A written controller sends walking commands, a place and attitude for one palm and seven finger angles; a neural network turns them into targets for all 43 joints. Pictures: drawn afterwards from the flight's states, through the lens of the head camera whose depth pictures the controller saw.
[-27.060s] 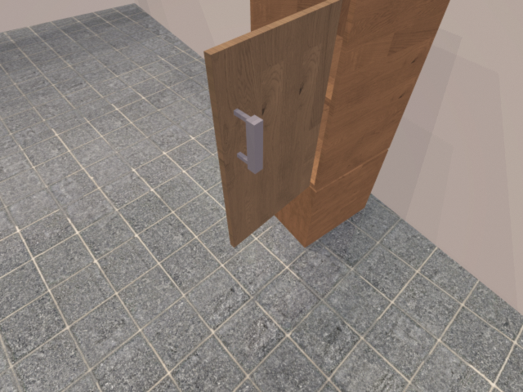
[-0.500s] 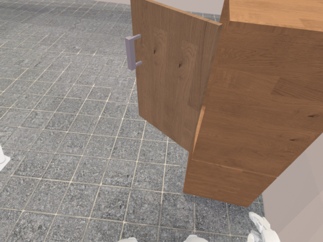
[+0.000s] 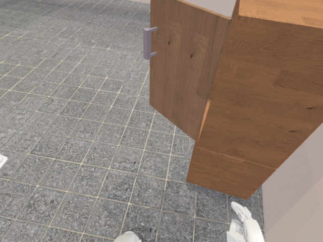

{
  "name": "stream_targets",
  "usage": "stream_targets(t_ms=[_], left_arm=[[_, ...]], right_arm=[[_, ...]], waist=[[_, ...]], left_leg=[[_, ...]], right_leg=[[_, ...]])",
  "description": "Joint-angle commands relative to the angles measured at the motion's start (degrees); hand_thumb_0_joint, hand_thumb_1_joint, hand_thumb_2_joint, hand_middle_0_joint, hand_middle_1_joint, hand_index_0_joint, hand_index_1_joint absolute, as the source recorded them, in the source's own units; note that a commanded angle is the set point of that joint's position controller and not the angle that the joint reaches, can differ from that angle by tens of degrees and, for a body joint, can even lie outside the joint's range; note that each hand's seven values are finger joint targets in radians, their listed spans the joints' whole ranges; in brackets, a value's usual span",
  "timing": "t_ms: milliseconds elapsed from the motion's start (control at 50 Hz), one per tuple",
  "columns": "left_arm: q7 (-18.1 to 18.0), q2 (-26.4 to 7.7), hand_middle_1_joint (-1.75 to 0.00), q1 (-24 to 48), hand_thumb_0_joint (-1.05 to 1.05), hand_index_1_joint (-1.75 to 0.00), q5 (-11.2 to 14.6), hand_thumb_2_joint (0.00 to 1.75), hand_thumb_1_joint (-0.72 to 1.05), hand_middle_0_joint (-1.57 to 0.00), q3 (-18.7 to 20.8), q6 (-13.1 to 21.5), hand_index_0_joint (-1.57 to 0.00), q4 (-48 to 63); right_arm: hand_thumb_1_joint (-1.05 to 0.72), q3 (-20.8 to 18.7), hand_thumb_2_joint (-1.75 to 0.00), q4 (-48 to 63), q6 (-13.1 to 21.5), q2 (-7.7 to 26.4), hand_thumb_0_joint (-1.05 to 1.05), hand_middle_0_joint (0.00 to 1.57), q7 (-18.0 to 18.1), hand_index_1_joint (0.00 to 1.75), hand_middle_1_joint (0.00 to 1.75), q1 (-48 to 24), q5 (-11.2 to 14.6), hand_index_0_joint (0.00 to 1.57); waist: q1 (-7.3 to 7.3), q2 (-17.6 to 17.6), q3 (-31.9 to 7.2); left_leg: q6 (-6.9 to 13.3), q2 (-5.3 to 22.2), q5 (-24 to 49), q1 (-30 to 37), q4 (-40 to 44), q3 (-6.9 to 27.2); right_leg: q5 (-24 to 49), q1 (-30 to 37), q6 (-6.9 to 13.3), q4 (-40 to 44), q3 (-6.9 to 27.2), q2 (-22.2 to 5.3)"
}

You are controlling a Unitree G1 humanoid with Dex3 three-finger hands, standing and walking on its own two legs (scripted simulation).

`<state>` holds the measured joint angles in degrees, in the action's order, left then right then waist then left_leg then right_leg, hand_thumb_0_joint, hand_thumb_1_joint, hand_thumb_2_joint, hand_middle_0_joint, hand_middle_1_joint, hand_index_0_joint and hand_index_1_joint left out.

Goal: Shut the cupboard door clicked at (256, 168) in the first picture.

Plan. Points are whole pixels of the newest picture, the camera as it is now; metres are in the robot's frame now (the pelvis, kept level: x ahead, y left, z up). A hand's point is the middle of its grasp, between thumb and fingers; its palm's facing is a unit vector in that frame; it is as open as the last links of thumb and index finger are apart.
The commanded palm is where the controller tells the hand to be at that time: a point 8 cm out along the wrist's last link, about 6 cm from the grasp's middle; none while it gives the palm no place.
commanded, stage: stop stepping back and stand still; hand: left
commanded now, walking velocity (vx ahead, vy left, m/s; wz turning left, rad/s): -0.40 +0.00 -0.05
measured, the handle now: (151, 43) +0.86 +0.14 +0.08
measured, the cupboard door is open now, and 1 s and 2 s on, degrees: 60 60 60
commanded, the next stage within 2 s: let the arm hang, fingers relaxed in 0.78 s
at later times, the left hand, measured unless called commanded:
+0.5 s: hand out of the picture +0.11 +0.26 +0.19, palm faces +0.43 -0.81 -0.41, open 7.4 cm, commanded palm +0.06 +0.30 +0.20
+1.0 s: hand (36, 228) +0.13 +0.27 +0.03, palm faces +0.15 -0.88 -0.44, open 7.4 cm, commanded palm none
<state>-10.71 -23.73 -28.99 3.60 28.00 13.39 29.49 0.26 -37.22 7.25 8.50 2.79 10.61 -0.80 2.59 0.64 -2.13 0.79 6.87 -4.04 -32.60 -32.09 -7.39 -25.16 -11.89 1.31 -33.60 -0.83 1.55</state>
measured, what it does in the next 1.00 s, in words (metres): walks backwards: left foot, then left foot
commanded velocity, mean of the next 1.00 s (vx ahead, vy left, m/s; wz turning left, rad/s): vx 0.12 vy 0.00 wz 0.00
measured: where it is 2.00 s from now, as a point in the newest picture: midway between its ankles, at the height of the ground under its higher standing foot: outside the picture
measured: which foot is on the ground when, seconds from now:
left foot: down 0.00-0.00, up 0.02-0.14, down 0.16-0.42, up 0.44-0.60, down 0.62-1.00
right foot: down 0.00-1.00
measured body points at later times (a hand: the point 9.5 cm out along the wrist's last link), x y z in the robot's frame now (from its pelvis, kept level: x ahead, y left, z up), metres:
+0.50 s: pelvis -0.10 +0.01 +0.02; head -0.13 +0.02 +0.47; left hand +0.08 +0.30 +0.21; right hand +0.00 -0.26 -0.07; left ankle -0.03 +0.11 -0.69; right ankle -0.10 -0.09 -0.72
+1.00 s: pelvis -0.09 +0.04 +0.01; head -0.11 +0.01 +0.46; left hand +0.12 +0.32 +0.06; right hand +0.04 -0.21 -0.11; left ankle -0.05 +0.13 -0.72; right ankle -0.11 -0.07 -0.72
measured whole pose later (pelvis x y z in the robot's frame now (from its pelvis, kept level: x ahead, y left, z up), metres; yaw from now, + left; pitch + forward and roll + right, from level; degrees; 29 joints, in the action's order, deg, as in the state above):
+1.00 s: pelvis -0.09 +0.04 +0.01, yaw -2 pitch +0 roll +0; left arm -2.7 -18.6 -17.4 -1.3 8.6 1.5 -7.7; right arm 0.0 -45.3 3.4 15.1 -0.4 10.1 -1.2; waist 0.6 4.3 -2.7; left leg 1.7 0.3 -16.1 -21.4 -36.9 -3.2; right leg -20.8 -16.3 0.8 -36.7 -2.4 0.0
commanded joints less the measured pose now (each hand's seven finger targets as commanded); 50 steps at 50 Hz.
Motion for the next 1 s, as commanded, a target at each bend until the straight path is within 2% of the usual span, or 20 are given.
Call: stream_targets(t_ms=[0, 60, 100, 120, 160, 200, 240, 320, 380, 420, 560, 600, 640, 660, 740, 820, 840, 860, 900, 980], left_arm=[[-0.5, -12.5, -0.3, 15.3, 0.0, -0.3, -1.9, 0.9, 0.9, -0.2, -0.2, 3.2, -0.2, 12.1], [-0.6, -12.2, -0.3, 8.5, 0.0, -0.3, -2.2, 0.9, 0.9, -0.2, 1.8, 0.6, -0.2, 10.2], [-0.5, -11.9, -0.3, 6.2, 0.0, -0.3, -1.7, 0.9, 0.9, -0.2, 2.8, 0.0, -0.2, 10.9], [-0.4, -13.0, -0.3, 3.4, 0.0, -0.3, -1.4, 0.9, 0.9, -0.2, 4.4, -0.3, -0.2, 11.9], [-0.1, -11.5, -0.3, -0.9, 0.0, -0.3, -0.9, 0.9, 0.9, -0.2, 4.6, 0.2, -0.2, 10.4], [0.1, -11.7, -0.3, -2.3, 0.0, -0.3, -0.5, 0.9, 0.9, -0.2, 6.1, 0.4, -0.2, 12.7], [0.0, -10.4, -0.3, -2.8, 0.0, -0.3, -1.2, 0.9, 0.9, -0.2, 5.1, 0.5, -0.2, 12.9], [-0.4, -11.1, -0.3, -3.0, 0.0, -0.3, -1.7, 0.9, 0.9, -0.2, 3.8, -0.8, -0.2, 10.5], [-0.7, -10.7, -0.3, 0.1, 0.0, -0.3, -1.4, 0.9, 0.9, -0.2, 2.9, -1.2, -0.2, 8.4], [-1.4, -11.3, -0.3, 2.7, 0.0, -0.3, -1.8, 0.9, 0.9, -0.2, 2.7, -1.1, -0.2, 7.3], [-1.3, -11.2, -0.3, 8.5, 0.0, -0.3, -3.2, 0.9, 0.9, -0.2, 0.9, 1.5, -0.2, 7.0], [-1.1, -10.7, -0.3, 6.0, 0.0, -0.3, -2.6, 0.9, 0.9, -0.2, 2.0, 2.1, -0.2, 9.2], [-1.0, -10.7, -0.3, 4.6, 0.0, -0.3, -2.6, 0.9, 0.9, -0.2, 3.4, 2.3, -0.2, 9.1], [-1.0, -11.3, -0.3, 5.1, 0.0, -0.3, -3.1, 0.9, 0.9, -0.2, 4.2, 1.8, -0.2, 7.5], [-0.3, -9.0, -0.3, 2.8, 0.0, -0.3, -2.9, 0.9, 0.9, -0.2, 2.0, 1.5, -0.2, 7.9], [-0.3, -10.1, -0.3, 0.9, 0.0, -0.3, -1.6, 0.9, 0.9, -0.2, 2.9, 0.8, -0.2, 6.3], [-0.4, -9.6, -0.3, 1.0, 0.0, -0.3, -1.5, 0.9, 0.9, -0.2, 2.0, 0.6, -0.2, 5.7], [8.1, 0.3, -0.3, 4.9, 0.0, -0.3, -7.2, 0.9, 0.9, -0.2, -21.2, -9.0, -0.2, -35.3], [9.8, 5.1, -0.3, 5.1, 0.0, -0.3, -5.3, 0.9, 0.9, -0.2, -23.0, -13.7, -0.2, -36.7], [10.0, 1.9, -0.3, 11.4, 0.0, -0.3, -5.1, 0.9, 0.9, -0.2, -23.7, -13.4, -0.2, -48.7]], right_arm=[[-0.9, -3.2, -0.9, 6.5, 2.5, 7.8, 0.0, 0.2, 1.2, 0.3, 0.3, -5.3, 0.6, 0.2], [-0.9, -1.4, -0.9, 8.3, 0.8, 7.3, 0.0, 0.2, 2.3, 0.3, 0.3, -4.1, 0.6, 0.2], [-0.9, -1.8, -0.9, 9.2, 0.0, 8.9, 0.0, 0.2, 2.9, 0.3, 0.3, -2.5, 1.0, 0.2], [-0.9, -2.8, -0.9, 10.2, 0.4, 10.7, 0.0, 0.2, 3.1, 0.3, 0.3, -2.5, 1.4, 0.2], [-0.9, -2.7, -0.9, 12.0, 1.5, 11.1, 0.0, 0.2, 2.8, 0.3, 0.3, -2.8, 2.3, 0.2], [-0.9, -1.6, -0.9, 11.5, 1.7, 10.1, 0.0, 0.2, 2.8, 0.3, 0.3, -2.8, 1.0, 0.2], [-0.9, -1.6, -0.9, 11.6, 1.8, 10.0, 0.0, 0.2, 2.7, 0.3, 0.3, -2.5, 0.6, 0.2], [-0.9, -2.1, -0.9, 11.1, 1.4, 10.8, 0.0, 0.2, 2.2, 0.3, 0.3, -2.1, 0.4, 0.2], [-0.9, -3.1, -0.9, 9.6, 0.3, 10.3, 0.0, 0.2, 2.0, 0.3, 0.3, -0.8, 0.0, 0.2], [-0.9, -3.2, -0.9, 8.7, -0.2, 10.8, 0.0, 0.2, 1.9, 0.3, 0.3, -1.0, 0.2, 0.2], [-0.9, -2.6, -0.9, 7.4, 1.6, 10.0, 0.0, 0.2, 3.2, 0.3, 0.3, -1.5, -0.1, 0.2], [-0.9, -2.8, -0.9, 8.3, 2.1, 11.5, 0.0, 0.2, 3.1, 0.3, 0.3, -1.2, 0.1, 0.2], [-0.9, -2.3, -0.9, 8.3, 2.2, 10.9, 0.0, 0.2, 3.2, 0.3, 0.3, -1.8, 0.5, 0.2], [-0.9, -2.3, -0.9, 8.5, 2.3, 10.7, 0.0, 0.2, 3.3, 0.3, 0.3, -2.0, 0.2, 0.2], [-0.9, -2.0, -0.9, 8.4, 2.9, 10.3, 0.0, 0.2, 2.1, 0.3, 0.3, -1.5, 0.5, 0.2], [-0.9, -2.4, -0.9, 7.9, 2.1, 9.7, 0.0, 0.2, 1.1, 0.3, 0.3, -0.7, 0.8, 0.2], [-0.9, -1.9, -0.9, 7.6, 1.5, 8.9, 0.0, 0.2, 0.9, 0.3, 0.3, -0.9, 0.9, 0.2], [-0.9, -4.9, -0.9, -3.3, 3.1, 18.2, 0.0, 0.2, -3.9, 0.3, 0.3, -3.7, -0.3, 0.2], [-0.9, -4.2, -0.9, -2.6, -1.1, 14.2, 0.0, 0.2, -2.8, 0.3, 0.3, 0.4, 0.4, 0.2], [-0.9, -3.0, -0.9, -2.5, -4.2, 16.5, 0.0, 0.2, -2.5, 0.3, 0.3, -1.4, -0.4, 0.2]], waist=[[-2.18, -13.3, -4.6], [-3.49, -7.7, -5.5], [-4.12, 1.4, -6.2], [-3.17, 7.2, -7.7], [-2.09, 5.5, -8.2], [-3.31, 16.5, -4.5], [-3.46, 12.9, -1.9], [-4.17, 7.6, -2.1], [-3.91, -6.2, -2.2], [-3.49, -10.6, 1.5], [-3.9, -1.5, 4.5], [-3.9, 7.9, 4.3], [-3.81, 15.0, 3.0], [-3.78, 13.1, 4.8], [-3.64, 7.2, 2.4], [-3.78, -6.3, -1.3], [-4.0, -7.3, -1.0], [-6.43, -2.8, 2.4], [-4.19, -3.1, -3.6], [-2.71, -10.7, -2.7]], left_leg=[[-4.6, -5.2, -18.9, 15.4, -18.5, 4.9], [-3.2, -5.0, -15.6, 11.5, -11.0, 5.8], [-2.1, -4.8, -1.4, 19.3, 4.4, 4.7], [-0.5, 0.6, 4.2, 20.8, 8.8, 11.2], [1.2, 5.0, -1.9, 19.3, 13.2, 15.1], [0.3, 7.2, -28.1, 12.0, 24.6, 20.6], [0.9, 6.9, -37.0, 6.1, 26.5, 18.8], [-0.6, -0.1, -28.4, 7.7, 15.6, 9.5], [-1.3, -4.9, -18.7, 11.2, -6.2, 5.9], [-1.5, -5.4, -17.3, 4.5, -18.8, 6.6], [1.0, -5.1, -18.5, 20.0, 1.9, 2.8], [4.3, 1.3, -23.6, 20.8, 10.9, 14.2], [6.8, 10.1, -43.3, 10.9, 23.3, 26.9], [7.6, 11.1, -44.9, 4.9, 25.0, 27.4], [2.7, 3.1, -29.8, 5.3, 15.0, 12.4], [-0.3, -3.5, -13.8, 13.2, -2.3, 5.9], [-0.6, -3.6, -11.9, 12.9, -3.1, 6.1], [-0.4, -0.6, 3.4, 10.5, -9.5, 8.8], [-0.2, -0.5, 6.7, 16.7, -4.3, 9.3], [2.4, 1.1, 12.3, 16.1, 0.5, 12.6]], right_leg=[[17.6, -17.5, 8.4, 20.5, 22.9, -20.9], [41.6, -5.9, 6.1, 7.5, 10.7, -16.0], [33.4, -6.3, 1.4, 3.0, 5.7, -9.7], [21.6, -5.8, -0.9, 0.4, 3.0, -5.1], [11.0, -2.9, -1.9, 2.0, 1.7, 0.3], [3.3, -1.6, -2.4, -3.0, -0.4, 1.2], [4.3, 2.8, -1.7, -0.6, -1.3, 1.5], [4.1, 5.4, 1.1, 11.4, 0.0, -1.0], [-13.7, -6.4, 7.8, 21.3, 19.7, -13.5], [-17.4, -8.2, 11.5, 24.2, 26.3, -18.9], [-13.0, -14.7, 5.8, 15.1, 11.3, -11.5], [-5.7, -15.2, 2.2, 3.6, 6.9, -4.1], [-1.7, -8.6, -0.9, -10.2, -0.9, 0.6], [0.4, -5.1, -1.1, -12.9, -0.5, 0.1], [6.1, 4.1, -0.3, 6.4, -0.1, -1.2], [6.2, -3.2, 4.7, 16.6, 17.8, -11.8], [10.7, -2.4, 5.6, 16.7, 18.0, -13.3], [39.0, -7.1, 4.8, 4.1, 7.7, -15.2], [31.6, -7.2, 2.3, 1.2, 4.2, -9.3], [25.3, -3.2, 1.1, 0.9, 3.0, -6.6]])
